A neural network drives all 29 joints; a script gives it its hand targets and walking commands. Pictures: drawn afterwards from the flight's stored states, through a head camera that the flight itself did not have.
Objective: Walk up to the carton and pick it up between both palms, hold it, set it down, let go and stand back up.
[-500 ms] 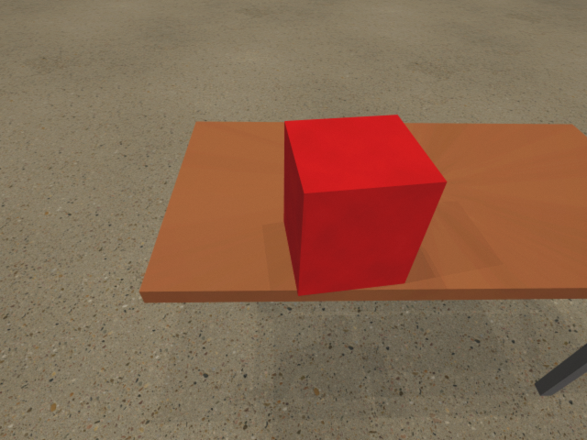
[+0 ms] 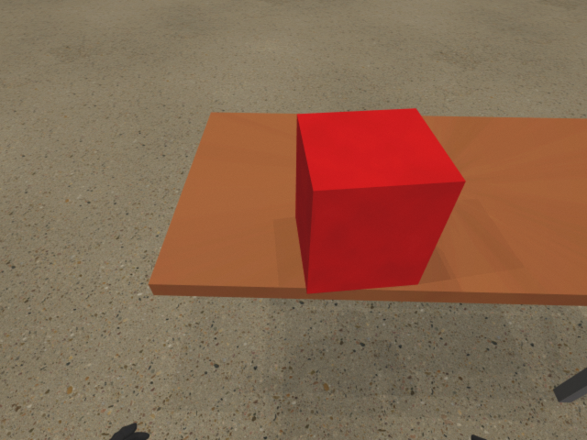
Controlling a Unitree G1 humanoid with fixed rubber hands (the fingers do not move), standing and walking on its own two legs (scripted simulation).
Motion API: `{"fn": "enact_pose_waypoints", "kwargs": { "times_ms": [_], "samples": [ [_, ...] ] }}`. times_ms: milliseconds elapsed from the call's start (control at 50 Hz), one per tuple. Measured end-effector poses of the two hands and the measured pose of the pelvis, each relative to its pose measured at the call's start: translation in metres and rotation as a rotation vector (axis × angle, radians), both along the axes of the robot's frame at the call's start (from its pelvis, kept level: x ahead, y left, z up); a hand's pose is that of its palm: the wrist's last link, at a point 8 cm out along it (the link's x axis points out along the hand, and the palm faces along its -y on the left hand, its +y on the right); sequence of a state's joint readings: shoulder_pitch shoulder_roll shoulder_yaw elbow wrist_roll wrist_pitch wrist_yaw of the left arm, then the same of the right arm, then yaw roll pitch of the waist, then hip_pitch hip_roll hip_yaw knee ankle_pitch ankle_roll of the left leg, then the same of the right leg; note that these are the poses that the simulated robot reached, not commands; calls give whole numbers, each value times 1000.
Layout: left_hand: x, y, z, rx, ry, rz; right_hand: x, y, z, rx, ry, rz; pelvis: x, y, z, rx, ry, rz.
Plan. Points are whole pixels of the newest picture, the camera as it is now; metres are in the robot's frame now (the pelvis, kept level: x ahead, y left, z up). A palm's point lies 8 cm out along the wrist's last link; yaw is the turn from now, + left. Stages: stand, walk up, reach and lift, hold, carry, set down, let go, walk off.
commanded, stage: walk up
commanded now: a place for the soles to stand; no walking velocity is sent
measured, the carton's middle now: (360, 203) +0.50 -0.11 +0.04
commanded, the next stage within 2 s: none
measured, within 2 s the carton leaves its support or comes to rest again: neither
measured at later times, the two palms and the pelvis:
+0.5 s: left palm out of the picture +0.10 +0.25 -0.10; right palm out of the picture +0.04 -0.33 -0.07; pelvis +0.00 -0.04 +0.00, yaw +3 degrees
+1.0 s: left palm out of the picture +0.01 +0.13 -0.05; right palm out of the picture +0.11 -0.44 -0.12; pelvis +0.01 -0.17 +0.01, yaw +6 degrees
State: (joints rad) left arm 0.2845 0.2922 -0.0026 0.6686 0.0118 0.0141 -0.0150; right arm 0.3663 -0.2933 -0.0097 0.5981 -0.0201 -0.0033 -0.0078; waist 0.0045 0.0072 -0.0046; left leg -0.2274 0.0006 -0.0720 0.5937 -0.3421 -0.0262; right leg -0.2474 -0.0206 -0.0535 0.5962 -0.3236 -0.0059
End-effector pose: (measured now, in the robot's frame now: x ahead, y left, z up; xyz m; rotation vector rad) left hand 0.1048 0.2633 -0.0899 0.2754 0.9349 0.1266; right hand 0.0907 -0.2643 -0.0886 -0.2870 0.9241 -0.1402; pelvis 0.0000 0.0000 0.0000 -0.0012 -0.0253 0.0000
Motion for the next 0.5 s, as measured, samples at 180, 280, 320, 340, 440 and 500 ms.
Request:
{"fn": "enact_pose_waypoints", "kwargs": {
  "times_ms": [180, 280, 320, 340, 440, 500],
  "samples": [
    [-19, 9, -4, 10, 42, 25, -7, 1, 0, -9, 31, 17, -8, 2, 0, -2, 3, 21],
    [-28, 11, -5, 12, 55, 41, -7, 2, -2, -8, 41, 33, -8, 1, 0, -5, 4, 37],
    [-31, 12, -5, 12, 55, 46, -4, 3, -2, -12, 37, 42, -8, 1, 0, -3, 3, 42],
    [-31, 13, -7, 17, 60, 38, -4, 3, -1, -25, 32, 47, -8, 0, -2, 3, 1, 40],
    [-22, 8, -9, 46, 97, 3, -30, -31, 6, -128, 87, 5, -6, -20, -1, -13, -4, 43],
    [-5, -13, -6, 30, 65, -17, -55, -64, 14, -178, 163, -30, -4, -40, 3, -20, -8, 58]
  ]
}}
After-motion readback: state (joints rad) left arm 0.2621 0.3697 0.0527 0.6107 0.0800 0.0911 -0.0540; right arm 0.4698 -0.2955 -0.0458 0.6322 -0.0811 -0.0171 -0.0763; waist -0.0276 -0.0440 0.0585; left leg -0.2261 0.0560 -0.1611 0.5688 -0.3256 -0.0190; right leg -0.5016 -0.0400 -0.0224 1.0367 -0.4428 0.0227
